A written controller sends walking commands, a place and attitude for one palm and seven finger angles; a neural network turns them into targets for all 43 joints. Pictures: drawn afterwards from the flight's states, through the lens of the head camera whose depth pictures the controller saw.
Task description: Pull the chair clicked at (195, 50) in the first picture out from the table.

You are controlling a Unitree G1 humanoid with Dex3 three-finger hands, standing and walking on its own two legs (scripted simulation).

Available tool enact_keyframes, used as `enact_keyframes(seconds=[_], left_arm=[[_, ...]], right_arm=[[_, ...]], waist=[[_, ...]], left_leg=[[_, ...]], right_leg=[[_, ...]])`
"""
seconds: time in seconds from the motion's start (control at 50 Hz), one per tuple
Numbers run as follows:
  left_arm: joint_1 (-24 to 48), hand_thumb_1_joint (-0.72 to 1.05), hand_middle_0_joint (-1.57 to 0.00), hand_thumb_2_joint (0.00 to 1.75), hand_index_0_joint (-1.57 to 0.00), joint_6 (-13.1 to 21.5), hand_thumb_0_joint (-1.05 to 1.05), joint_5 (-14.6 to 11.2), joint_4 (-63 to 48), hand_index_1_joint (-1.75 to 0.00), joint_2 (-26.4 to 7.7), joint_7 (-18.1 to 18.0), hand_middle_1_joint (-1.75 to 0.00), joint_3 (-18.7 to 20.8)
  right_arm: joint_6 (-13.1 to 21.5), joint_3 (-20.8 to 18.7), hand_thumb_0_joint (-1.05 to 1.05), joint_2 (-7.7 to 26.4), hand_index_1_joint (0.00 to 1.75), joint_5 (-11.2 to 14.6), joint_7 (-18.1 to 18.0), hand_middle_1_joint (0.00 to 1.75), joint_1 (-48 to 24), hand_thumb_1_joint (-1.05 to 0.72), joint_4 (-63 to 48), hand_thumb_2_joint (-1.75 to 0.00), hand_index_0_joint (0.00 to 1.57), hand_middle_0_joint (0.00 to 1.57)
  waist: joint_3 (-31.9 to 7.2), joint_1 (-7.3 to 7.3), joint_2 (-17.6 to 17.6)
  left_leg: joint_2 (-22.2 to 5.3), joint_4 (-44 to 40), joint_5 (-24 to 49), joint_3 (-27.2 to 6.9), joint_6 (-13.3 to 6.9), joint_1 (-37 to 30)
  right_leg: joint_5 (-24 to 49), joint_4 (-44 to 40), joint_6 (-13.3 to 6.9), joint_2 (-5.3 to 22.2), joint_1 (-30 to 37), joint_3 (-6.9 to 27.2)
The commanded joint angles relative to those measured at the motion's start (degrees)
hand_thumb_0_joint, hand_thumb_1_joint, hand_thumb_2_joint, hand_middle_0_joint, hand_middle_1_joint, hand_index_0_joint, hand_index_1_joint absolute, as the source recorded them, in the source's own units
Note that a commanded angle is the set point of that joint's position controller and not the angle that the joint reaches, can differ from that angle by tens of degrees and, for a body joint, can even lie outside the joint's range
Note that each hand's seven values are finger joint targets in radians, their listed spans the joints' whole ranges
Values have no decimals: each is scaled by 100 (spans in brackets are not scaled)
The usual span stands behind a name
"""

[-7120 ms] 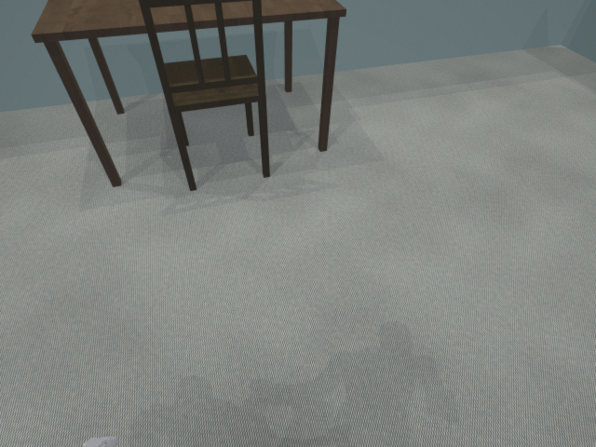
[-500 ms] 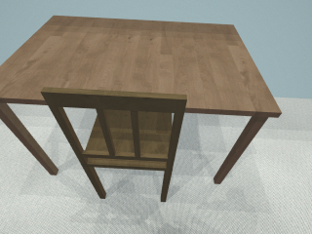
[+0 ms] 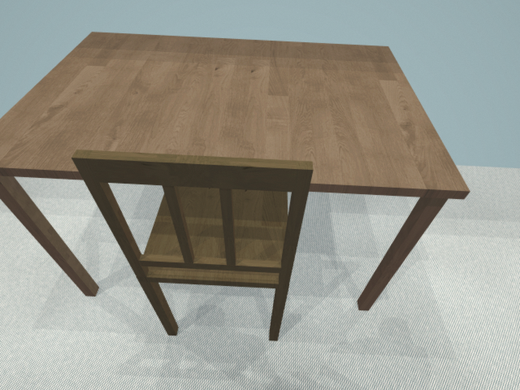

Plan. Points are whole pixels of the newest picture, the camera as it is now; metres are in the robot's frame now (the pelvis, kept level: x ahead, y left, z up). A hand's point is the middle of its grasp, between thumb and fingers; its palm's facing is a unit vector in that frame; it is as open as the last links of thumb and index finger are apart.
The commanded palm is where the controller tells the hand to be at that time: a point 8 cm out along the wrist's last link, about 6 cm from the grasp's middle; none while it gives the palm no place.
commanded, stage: look again from close up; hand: left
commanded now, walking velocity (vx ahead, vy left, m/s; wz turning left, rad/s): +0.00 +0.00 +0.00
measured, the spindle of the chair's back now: (180, 226) +0.45 +0.20 -0.09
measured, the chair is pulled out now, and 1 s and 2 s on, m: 0.00 0.00 0.00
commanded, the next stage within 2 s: raise the hand toward the chair's back in 0.14 s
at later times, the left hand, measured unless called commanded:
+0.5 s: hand (159, 345) +0.19 +0.16 -0.02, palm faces +0.11 -0.99 -0.02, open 7.9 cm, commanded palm +0.11 +0.22 -0.07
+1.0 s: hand (162, 371) +0.16 +0.16 -0.07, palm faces -0.02 -1.00 -0.04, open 12.2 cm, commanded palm +0.13 +0.23 -0.06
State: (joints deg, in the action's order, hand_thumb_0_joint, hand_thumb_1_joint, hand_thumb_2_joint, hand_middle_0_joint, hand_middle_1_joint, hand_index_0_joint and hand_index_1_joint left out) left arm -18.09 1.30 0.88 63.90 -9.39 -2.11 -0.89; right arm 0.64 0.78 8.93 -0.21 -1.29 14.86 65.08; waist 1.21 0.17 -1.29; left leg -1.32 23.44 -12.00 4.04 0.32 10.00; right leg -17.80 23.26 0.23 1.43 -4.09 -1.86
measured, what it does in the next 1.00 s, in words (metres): lowers itself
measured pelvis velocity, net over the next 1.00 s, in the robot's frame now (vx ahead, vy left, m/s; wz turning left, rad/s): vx -0.06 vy -0.02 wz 0.03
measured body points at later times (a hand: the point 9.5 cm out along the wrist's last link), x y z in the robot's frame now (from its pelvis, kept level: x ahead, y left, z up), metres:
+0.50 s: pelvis -0.04 +0.00 -0.04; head -0.02 -0.01 +0.41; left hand +0.18 +0.22 -0.01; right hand +0.11 -0.26 -0.13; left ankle +0.01 +0.12 -0.74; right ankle -0.06 -0.12 -0.74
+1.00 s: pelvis -0.06 -0.02 -0.10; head +0.01 -0.01 +0.34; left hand +0.16 +0.22 -0.06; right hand +0.12 -0.23 -0.20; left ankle +0.01 +0.12 -0.74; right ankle -0.06 -0.12 -0.74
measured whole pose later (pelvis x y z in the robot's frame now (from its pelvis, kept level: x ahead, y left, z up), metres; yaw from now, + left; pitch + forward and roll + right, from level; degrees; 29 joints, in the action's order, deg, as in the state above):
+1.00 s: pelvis -0.06 -0.02 -0.10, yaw +2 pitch +15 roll -2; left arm -20.2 20.1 -13.9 0.9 -12.5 14.1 6.7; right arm 8.9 1.0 9.7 1.5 -3.6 11.7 33.3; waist -7.6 -0.5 2.7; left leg -4.0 68.4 -25.7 -2.1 1.6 58.1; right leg -33.9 68.5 -2.0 0.0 -49.9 -6.1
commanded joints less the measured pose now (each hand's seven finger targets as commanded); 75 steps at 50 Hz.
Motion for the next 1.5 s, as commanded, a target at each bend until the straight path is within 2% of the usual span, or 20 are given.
enact_keyframes(seconds=[0.0,0.2,0.22,0.24,0.26,0.28,0.3,0.36,0.4,0.44,0.46,0.5,0.56,0.64,0.7,0.76,0.88,0.96,1.12,1.48], left_arm=[[-518,90,-20,90,-20,45,0,-6,-124,-30,-564,-34,-30,95],[-598,90,-20,90,-20,43,0,-4,-102,-30,-478,-38,-30,89],[-633,90,-20,90,-20,217,0,115,-48,-30,-524,-228,-30,66],[3307,88,-20,89,-20,1341,0,-1069,-8744,-30,-1589,-131,-30,452],[2554,85,-20,88,-20,1264,0,-785,-8277,-29,-1978,-468,-29,957],[-173,83,-19,87,-19,533,0,-757,-6660,-29,-298,-486,-29,88],[-416,81,-19,86,-19,318,0,-979,-6255,-29,434,-444,-29,-394],[-162,74,-18,83,-18,1086,0,-1006,-6305,-27,131,-164,-27,-170],[-886,69,-18,81,-18,1845,0,-1102,-5220,-27,484,310,-27,-39],[-1590,64,-17,79,-17,2757,0,-1314,-5113,-26,376,1018,-26,262],[-1850,62,-17,78,-17,3155,0,-1299,-4918,-26,-29,1345,-26,718],[-1594,57,-17,76,-17,3643,0,-1298,-5110,-25,-481,1756,-25,1134],[-1057,50,-16,73,-16,3275,0,-1349,-5956,-24,-892,1627,-24,1459],[-104,41,-15,69,-15,3341,0,-1359,-8221,-22,-818,1097,-22,1176],[436,34,-14,66,-14,3594,0,-1297,-8463,-21,-726,1116,-21,766],[404,27,-14,63,-14,3465,0,-1359,-7878,-20,-611,1519,-20,477],[-362,13,-12,57,-12,2289,0,-1630,-7313,-18,-995,1807,-18,1201],[-462,4,-11,53,-11,2211,0,-1626,-7536,-16,-1098,1339,-16,1623],[-427,-15,-10,45,-10,2855,0,-1540,-7246,-14,-873,1395,-14,1250],[-20,-50,-6,30,-6,2561,0,-1546,-7415,-8,-1079,1496,-8,1330]], right_arm=[[110,-75,0,558,30,-6,-27,30,258,-90,-167,-90,20,20],[116,-82,0,497,30,-2,-33,30,386,-90,-137,-90,20,20],[170,-97,0,694,30,-16,35,30,-37,-90,-509,-90,20,20],[915,-304,0,1658,30,224,-211,30,205,-90,-2434,-90,20,20],[1328,-99,0,1051,30,238,-483,30,-492,-90,-2071,-90,20,20],[1683,-253,0,960,30,228,-366,30,-267,-90,-2238,-90,20,20],[1762,-246,0,1051,30,359,-318,30,-167,-90,-2077,-90,20,20],[1863,-406,0,1334,30,182,-290,30,-272,-90,-2684,-90,20,20],[1829,-490,0,1246,30,51,-192,30,-520,-90,-2952,-90,20,20],[1773,-578,0,1232,30,38,-14,30,-788,-90,-3313,-90,20,20],[1715,-632,0,1196,30,91,122,30,-847,-90,-3428,-90,20,20],[1576,-705,0,1203,30,113,235,30,-1011,-90,-3836,-90,20,20],[1221,-667,0,1170,30,165,156,30,-1119,-90,-4346,-90,20,20],[1114,-605,0,1011,30,109,-23,30,-804,-90,-4580,-90,20,20],[1184,-509,0,1034,30,68,-152,30,-648,-90,-4342,-90,20,20],[1337,-427,0,1125,30,98,-235,30,-613,-90,-4153,-90,20,20],[1262,-414,0,1106,30,215,-343,30,-686,-90,-4228,-90,20,20],[1208,-448,0,959,30,174,-357,30,-796,-90,-4173,-90,20,20],[1298,-507,0,1097,30,161,-292,30,-568,-90,-4020,-90,20,20],[1170,-435,0,1226,30,177,-275,30,-420,-90,-4235,-90,20,20]], waist=[[320,26,170],[325,16,110],[598,83,134],[-2151,-644,1127],[-1986,-278,1173],[-1372,-210,1042],[-804,-300,703],[-252,-527,-385],[-246,-186,-1390],[-663,199,-1387],[-916,410,-788],[-1329,427,-412],[-1576,480,132],[-2268,83,916],[-1996,-358,815],[-1771,-524,513],[-2321,-43,273],[-2409,107,128],[-2039,-137,101],[-2042,-195,572]], left_leg=[[-444,-343,966,-473,-180,-260],[-450,-366,950,-485,-193,-291],[-538,932,1814,-358,-39,352],[54,234,1927,-310,-207,-1442],[-216,343,1745,-103,-202,-1509],[-283,117,1725,-318,-211,-1050],[-136,337,1303,-445,-166,-413],[91,1196,9,-566,-152,810],[84,1793,-523,-544,-18,1943],[110,2288,-673,-451,56,2733],[139,2523,-486,-386,109,2897],[161,3026,-494,-252,55,3289],[190,3201,-1058,-155,-29,3577],[54,3544,-650,-304,-175,2999],[-21,3880,-766,-486,-212,3195],[-51,4005,-1086,-587,-221,3500],[19,3766,-810,-520,-225,3530],[-8,3565,-396,-529,-205,3325],[-9,3531,-515,-499,-187,3383],[-52,3167,-333,-662,-160,2644]], right_leg=[[1209,-455,-126,473,-689,372],[1095,-470,-128,443,-741,366],[3051,-441,-57,704,-983,663],[2688,284,-146,121,-601,33],[1495,462,-94,-79,-1003,-134],[661,789,-140,-152,-1469,-364],[571,814,-101,-78,-1634,-460],[177,937,-1,-96,-2630,-545],[-548,1581,-22,-127,-3538,-529],[-781,2171,-99,-122,-3749,-366],[-508,2473,-191,-94,-3649,-242],[-358,2981,-219,-47,-3815,-111],[-1085,3024,-185,-50,-3952,123],[-507,3155,-186,-133,-4177,180],[-711,3182,-156,-202,-4741,211],[-1108,3119,-134,-232,-4978,219],[-945,2893,-80,-135,-4100,298],[-400,2990,-63,-147,-3860,109],[-445,3038,-60,-119,-4204,48],[-242,3023,-128,-225,-4244,-279]])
